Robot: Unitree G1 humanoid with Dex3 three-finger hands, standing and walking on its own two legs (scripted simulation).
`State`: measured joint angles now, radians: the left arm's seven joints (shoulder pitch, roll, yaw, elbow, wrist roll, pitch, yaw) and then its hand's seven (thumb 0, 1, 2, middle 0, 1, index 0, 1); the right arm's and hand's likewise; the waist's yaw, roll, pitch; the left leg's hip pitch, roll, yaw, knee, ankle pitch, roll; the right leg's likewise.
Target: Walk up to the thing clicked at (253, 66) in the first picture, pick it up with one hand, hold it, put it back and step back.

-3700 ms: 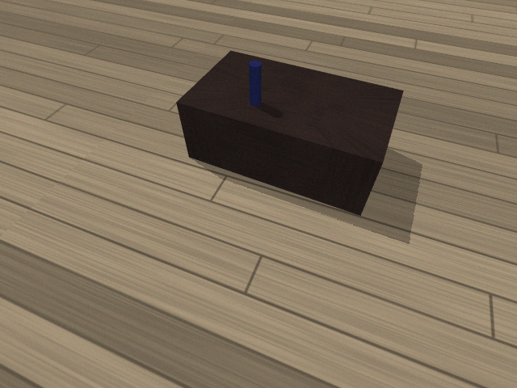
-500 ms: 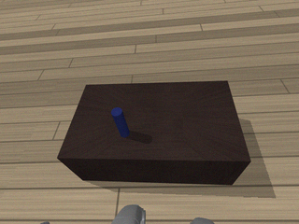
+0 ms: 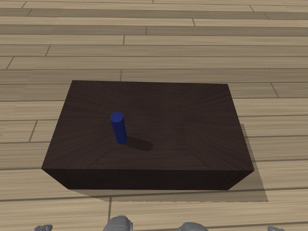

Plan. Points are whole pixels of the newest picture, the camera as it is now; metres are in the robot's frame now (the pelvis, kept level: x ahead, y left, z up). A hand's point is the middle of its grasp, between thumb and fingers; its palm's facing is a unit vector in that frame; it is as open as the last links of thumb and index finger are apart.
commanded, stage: walk up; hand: left
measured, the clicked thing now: (119, 129) +0.53 +0.18 -0.29
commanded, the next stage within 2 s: stand in 1.18 s
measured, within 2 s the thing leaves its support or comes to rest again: neither
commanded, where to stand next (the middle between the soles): +0.08 -0.04 m, yaw +1 degrees
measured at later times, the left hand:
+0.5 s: hand out of the picture +0.12 +0.24 -0.13, palm faces -0.04 -0.94 -0.33, open 7.4 cm
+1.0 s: hand out of the picture +0.11 +0.24 -0.13, palm faces -0.01 -0.95 -0.32, open 7.4 cm
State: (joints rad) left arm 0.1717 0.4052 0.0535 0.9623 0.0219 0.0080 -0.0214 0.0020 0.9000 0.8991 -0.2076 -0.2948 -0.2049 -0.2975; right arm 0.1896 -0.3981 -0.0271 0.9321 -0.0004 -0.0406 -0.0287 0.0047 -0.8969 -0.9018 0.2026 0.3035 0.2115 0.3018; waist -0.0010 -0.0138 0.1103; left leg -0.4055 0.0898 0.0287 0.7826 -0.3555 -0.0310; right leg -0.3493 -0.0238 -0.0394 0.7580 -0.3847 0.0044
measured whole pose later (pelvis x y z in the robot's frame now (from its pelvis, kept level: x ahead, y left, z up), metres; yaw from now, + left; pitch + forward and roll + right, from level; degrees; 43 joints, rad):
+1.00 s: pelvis +0.01 -0.01 +0.03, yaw +0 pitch -2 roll +0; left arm 0.10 0.37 0.04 1.04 0.01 0.04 -0.04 0.00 0.90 0.90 -0.21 -0.29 -0.20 -0.30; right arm 0.13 -0.38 0.00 1.09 -0.01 -0.04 -0.02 0.00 -0.90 -0.90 0.20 0.30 0.21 0.30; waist 0.00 -0.02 0.06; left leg -0.24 0.08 0.04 0.50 -0.23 -0.05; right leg -0.22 -0.02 -0.04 0.53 -0.29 -0.01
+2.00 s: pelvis +0.03 +0.01 +0.04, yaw +0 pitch -2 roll +0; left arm 0.09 0.35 0.01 1.16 0.01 -0.01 -0.01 0.00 0.90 0.90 -0.21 -0.29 -0.20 -0.30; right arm 0.07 -0.35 -0.01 1.16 -0.01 -0.01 0.01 0.00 -0.90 -0.90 0.20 0.30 0.21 0.30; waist 0.00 -0.01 0.05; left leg -0.13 0.04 0.06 0.32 -0.16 -0.02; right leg -0.08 -0.05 -0.04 0.31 -0.19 0.04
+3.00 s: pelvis +0.03 +0.01 +0.04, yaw +1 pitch -1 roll +0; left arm 0.11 0.35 0.00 1.14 0.01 -0.01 -0.01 0.00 0.90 0.90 -0.21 -0.30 -0.20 -0.30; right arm 0.09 -0.35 0.00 1.15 -0.01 -0.01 0.01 0.00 -0.90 -0.90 0.20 0.30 0.21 0.30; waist 0.00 0.00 0.04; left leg -0.13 0.04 0.05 0.31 -0.16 -0.02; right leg -0.07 -0.05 -0.05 0.30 -0.20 0.04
